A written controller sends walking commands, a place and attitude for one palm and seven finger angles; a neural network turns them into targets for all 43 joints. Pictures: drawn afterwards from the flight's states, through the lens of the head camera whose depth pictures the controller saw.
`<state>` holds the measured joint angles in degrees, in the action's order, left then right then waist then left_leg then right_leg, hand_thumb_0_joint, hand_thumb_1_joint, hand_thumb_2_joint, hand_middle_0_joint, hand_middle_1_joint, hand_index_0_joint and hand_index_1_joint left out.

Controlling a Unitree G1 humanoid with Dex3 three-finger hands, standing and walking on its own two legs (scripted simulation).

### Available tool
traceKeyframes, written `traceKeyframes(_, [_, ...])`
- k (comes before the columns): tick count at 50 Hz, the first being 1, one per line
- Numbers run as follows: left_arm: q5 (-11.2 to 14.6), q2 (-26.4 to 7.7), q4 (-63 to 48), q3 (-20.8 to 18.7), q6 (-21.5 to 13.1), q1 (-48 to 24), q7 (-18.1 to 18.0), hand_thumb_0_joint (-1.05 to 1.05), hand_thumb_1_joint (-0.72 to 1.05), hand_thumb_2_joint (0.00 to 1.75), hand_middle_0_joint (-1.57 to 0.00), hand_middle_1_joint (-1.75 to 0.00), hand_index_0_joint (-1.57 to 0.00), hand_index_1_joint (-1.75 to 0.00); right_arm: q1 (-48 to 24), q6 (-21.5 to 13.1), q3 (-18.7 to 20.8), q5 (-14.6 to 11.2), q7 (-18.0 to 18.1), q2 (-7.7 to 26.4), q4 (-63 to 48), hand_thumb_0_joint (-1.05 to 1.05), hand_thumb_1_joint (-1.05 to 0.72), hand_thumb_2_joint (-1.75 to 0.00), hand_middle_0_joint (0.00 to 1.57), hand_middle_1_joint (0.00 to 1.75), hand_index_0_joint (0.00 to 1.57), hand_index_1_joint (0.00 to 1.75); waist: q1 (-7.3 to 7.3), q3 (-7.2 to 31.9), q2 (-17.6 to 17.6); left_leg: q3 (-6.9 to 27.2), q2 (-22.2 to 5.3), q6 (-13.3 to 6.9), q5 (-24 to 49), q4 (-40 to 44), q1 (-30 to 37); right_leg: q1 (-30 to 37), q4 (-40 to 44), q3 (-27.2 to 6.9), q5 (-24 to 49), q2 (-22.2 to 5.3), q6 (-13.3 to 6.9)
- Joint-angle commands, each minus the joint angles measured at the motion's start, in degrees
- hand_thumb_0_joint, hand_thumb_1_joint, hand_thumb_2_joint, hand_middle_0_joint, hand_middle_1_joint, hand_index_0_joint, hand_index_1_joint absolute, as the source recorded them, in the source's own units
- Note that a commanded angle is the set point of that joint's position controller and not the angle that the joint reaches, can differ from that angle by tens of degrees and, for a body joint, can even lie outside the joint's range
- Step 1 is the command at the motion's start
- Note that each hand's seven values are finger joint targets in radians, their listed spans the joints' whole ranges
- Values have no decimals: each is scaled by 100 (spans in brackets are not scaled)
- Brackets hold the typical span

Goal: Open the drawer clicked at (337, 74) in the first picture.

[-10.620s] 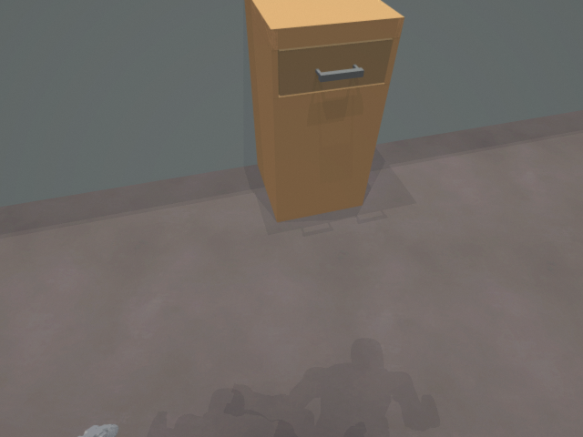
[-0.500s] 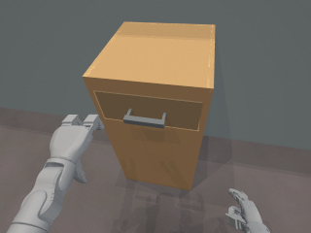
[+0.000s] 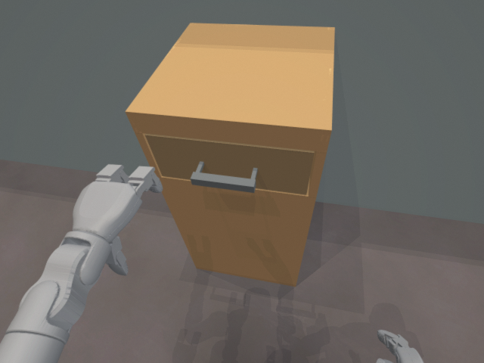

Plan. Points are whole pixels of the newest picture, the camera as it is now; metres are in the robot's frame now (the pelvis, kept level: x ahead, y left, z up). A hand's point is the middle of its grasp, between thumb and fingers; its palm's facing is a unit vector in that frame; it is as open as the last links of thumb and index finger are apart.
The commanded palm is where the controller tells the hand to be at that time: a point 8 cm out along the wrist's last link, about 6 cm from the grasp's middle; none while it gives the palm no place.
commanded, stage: raise the hand with hooked fingers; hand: left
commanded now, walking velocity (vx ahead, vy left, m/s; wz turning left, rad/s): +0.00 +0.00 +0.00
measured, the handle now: (225, 175) +0.51 +0.12 -0.05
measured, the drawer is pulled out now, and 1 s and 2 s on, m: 0.00 0.00 0.00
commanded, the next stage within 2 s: move the hooked fingers above the handle in 0.02 s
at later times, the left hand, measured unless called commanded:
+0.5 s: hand (155, 207) +0.34 +0.20 +0.06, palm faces +0.01 -0.08 -1.00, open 13.8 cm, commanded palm +0.33 +0.21 +0.11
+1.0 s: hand (185, 196) +0.39 +0.16 +0.03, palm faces +0.00 -0.05 -1.00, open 13.8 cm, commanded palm +0.37 +0.17 +0.09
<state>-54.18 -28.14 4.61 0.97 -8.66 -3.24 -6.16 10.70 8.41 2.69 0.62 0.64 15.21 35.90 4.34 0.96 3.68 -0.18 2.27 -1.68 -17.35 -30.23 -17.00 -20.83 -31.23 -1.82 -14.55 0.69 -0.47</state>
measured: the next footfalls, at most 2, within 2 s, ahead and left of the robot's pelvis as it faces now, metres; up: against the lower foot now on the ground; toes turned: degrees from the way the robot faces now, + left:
none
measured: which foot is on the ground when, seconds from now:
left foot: down 0.00-1.00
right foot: down 0.00-1.00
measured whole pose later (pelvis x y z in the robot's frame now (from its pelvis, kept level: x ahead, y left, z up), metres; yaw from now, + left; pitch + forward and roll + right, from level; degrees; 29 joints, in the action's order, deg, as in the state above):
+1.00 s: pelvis +0.01 -0.01 -0.01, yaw +0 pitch +9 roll +1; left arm -60.1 -19.8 28.3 11.6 -1.8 -22.8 -13.1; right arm 12.1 8.5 3.2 -0.1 1.0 13.6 37.2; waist 1.3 4.5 3.0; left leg -0.2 1.9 -1.2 -19.8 -34.9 -23.5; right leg -27.6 -36.3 -1.7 -17.2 1.2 -1.1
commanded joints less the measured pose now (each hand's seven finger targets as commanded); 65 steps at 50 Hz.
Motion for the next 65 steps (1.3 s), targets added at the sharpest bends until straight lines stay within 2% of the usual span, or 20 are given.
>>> traceKeyframes(1, [78, -1132, -1001, -716, 171, -1511, -371, 0, -50, 30, -30, -120, -30, -120, -653, -238, 134, -69, 1, 509, -893, 0, -90, -90, 20, 30, 20, 30, -5, 1474, -243, -16, -77, 83, 1620, 385, 240, 924, 263, 75, 1051, 22, -228])
traceKeyframes(6, [117, -1137, -964, -619, 290, -1493, -199, 0, -50, 30, -30, -120, -30, -120, -713, -233, 86, -72, 39, 522, -939, 0, -90, -90, 20, 30, 20, 30, 3, 1380, -366, -27, -79, 40, 1460, 467, 212, 1016, 337, 57, 958, 13, -215])
traceKeyframes(9, [86, -1120, -626, -550, 267, -1873, -128, 0, -50, 30, -30, -120, -30, -120, -678, -245, 63, -74, 87, 529, -896, 0, -90, -90, 20, 30, 20, 30, -87, 1185, -506, -66, -61, 17, 1255, 435, 92, 870, 392, 44, 810, 17, -198])
traceKeyframes(14, [-50, -980, -515, -342, 99, -2430, -202, 0, -50, 30, -30, -120, -30, -120, -583, -278, 73, -41, 99, 483, -864, 0, -90, -90, 20, 30, 20, 30, -122, 1455, -203, -45, -45, 49, 1364, 312, 220, 705, 272, 72, 866, 32, -217])
traceKeyframes(16, [-75, -994, -291, -380, 65, -2543, -262, 0, -50, 30, -30, -120, -30, -120, -484, -286, 98, -42, 100, 472, -793, 0, -90, -90, 20, 30, 20, 30, -129, 1540, -377, -51, -41, 45, 1443, 247, 160, 716, 224, 60, 987, 33, -216])
traceKeyframes(20, [-177, -755, -201, -133, 131, -2830, -411, 0, -50, 30, -30, -120, -30, -120, -455, -272, 112, -41, 62, 448, -804, 0, -90, -90, 20, 30, 20, 30, -146, 1724, -155, -52, -46, 83, 1654, 143, 185, 628, 90, 87, 1144, 40, -241])
traceKeyframes(24, [-253, -701, 354, -90, 323, -3135, -501, 0, -50, 30, -30, -120, -30, -120, -357, -233, 134, -71, 70, 490, -738, 0, -90, -90, 20, 30, 20, 30, -209, 1690, -479, -61, -55, 66, 1579, 113, 4, 577, 54, 116, 1133, 63, -234])
traceKeyframes(29, [-303, -682, 330, -94, 395, -3122, -557, 0, -50, 30, -30, -120, -30, -120, -271, -181, 173, -48, 48, 506, -782, 0, -90, -90, 20, 30, 20, 30, -131, 2151, -405, -55, -41, 74, 2099, -12, 33, 840, -118, 68, 1645, 59, -257])
traceKeyframes(32, [-311, -421, 453, 119, 441, -3063, -594, 0, -50, 30, -30, -120, -30, -120, -227, -166, 185, -66, 29, 488, -764, 0, -90, -90, 20, 30, 20, 30, -189, 2019, -458, -69, -61, 58, 2075, -44, -7, 682, -145, 85, 1646, 60, -245])
traceKeyframes(38, [-413, -320, 499, 164, 533, -3136, -778, 0, -50, 30, -30, -120, -30, -120, -149, -153, 227, -71, -8, 485, -733, 0, -90, -90, 20, 30, 20, 30, -183, 2147, -485, -89, -64, 64, 2213, -102, -35, 714, -219, 53, 1809, 63, -260])
traceKeyframes(39, [-428, -444, 492, 33, 544, -3171, -805, 0, -50, 30, -30, -120, -30, -120, -158, -148, 234, -76, -4, 515, -730, 0, -90, -90, 20, 30, 20, 30, -184, 2167, -479, -74, -69, 70, 2232, -104, -45, 718, -217, 51, 1794, 81, -268])
traceKeyframes(44, [-519, -62, 933, 475, 670, -3887, -925, 0, -50, 30, -30, -120, -30, -120, -117, -164, 234, -105, 32, 487, -633, 0, -90, -90, 20, 30, 20, 30, -399, 1907, -514, -112, -61, 31, 1739, -109, -113, 385, -145, 88, 1402, 76, -247])
traceKeyframes(45, [-566, -322, 1026, 293, 669, -3984, -966, 0, -50, 30, -30, -120, -30, -120, -74, -158, 229, -99, 48, 507, -601, 0, -90, -90, 20, 30, 20, 30, -350, 1962, -476, -105, -56, 33, 1713, -103, -124, 419, -170, 76, 1356, 75, -261])
traceKeyframes(46, [-589, -244, 1032, 384, 667, -4155, -994, 0, -50, 30, -30, -120, -30, -120, -56, -162, 225, -81, 56, 491, -594, 0, -90, -90, 20, 30, 20, 30, -366, 2175, -475, -104, -31, 22, 1759, -148, -87, 483, -210, 69, 1441, 69, -254])
traceKeyframes(49, [-577, -40, 1318, 526, 666, -4371, -1016, 0, -50, 30, -30, -120, -30, -120, 23, -177, 253, -79, 73, 476, -550, 0, -90, -90, 20, 30, 20, 30, -429, 2279, -493, -107, -25, 23, 1858, -210, -62, 465, -231, 96, 1558, 78, -251])
traceKeyframes(53, [-611, 211, 1988, 757, 720, -4713, -1061, 0, -50, 30, -30, -120, -30, -120, 83, -157, 226, -92, 72, 462, -483, 0, -90, -90, 20, 30, 20, 30, -522, 2005, -651, -122, -15, 13, 1574, -231, -270, 238, -226, 128, 1382, 66, -238])
traceKeyframes(55, [-676, 70, 2353, 634, 746, -4883, -1095, 0, -50, 30, -30, -120, -30, -120, 123, -139, 218, -92, 88, 480, -472, 0, -90, -90, 20, 30, 20, 30, -496, 2001, -682, -146, 5, 4, 1465, -229, -409, 255, -238, 108, 1300, 58, -240])
traceKeyframes(57, [-692, 165, 2402, 703, 722, -5189, -1145, 0, -50, 30, -30, -120, -30, -120, 198, -154, 239, -69, 91, 463, -474, 0, -90, -90, 20, 30, 20, 30, -511, 2257, -622, -147, 5, -4, 1557, -274, -384, 311, -292, 110, 1429, 48, -243])
traceKeyframes(59, [-708, -44, 2579, 478, 701, -5195, -1206, 0, -50, 30, -30, -120, -30, -120, 242, -138, 247, -38, 107, 480, -459, 0, -90, -90, 20, 30, 20, 30, -474, 2496, -602, -159, 22, -9, 1697, -330, -419, 474, -346, 74, 1638, 56, -245])
traceKeyframes(65, [-760, 39, 3232, 530, 745, -5448, -1367, 0, -50, 30, -30, -120, -30, -120, 379, -155, 259, -55, 108, 493, -392, 0, -90, -90, 20, 30, 20, 30, -624, 2317, -779, -208, 27, -29, 1465, -399, -782, 313, -349, 31, 1600, 47, -207])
